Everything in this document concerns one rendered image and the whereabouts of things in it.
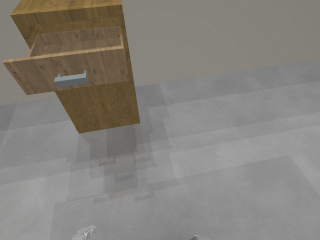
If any handle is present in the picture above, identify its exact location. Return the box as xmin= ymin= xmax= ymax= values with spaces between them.
xmin=54 ymin=70 xmax=89 ymax=88

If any cabinet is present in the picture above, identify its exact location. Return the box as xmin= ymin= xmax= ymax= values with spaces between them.
xmin=10 ymin=0 xmax=140 ymax=134

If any drawer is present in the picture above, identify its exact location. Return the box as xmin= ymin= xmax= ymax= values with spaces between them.
xmin=3 ymin=26 xmax=129 ymax=95

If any left robot hand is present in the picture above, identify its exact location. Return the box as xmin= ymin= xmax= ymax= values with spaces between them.
xmin=70 ymin=225 xmax=97 ymax=240

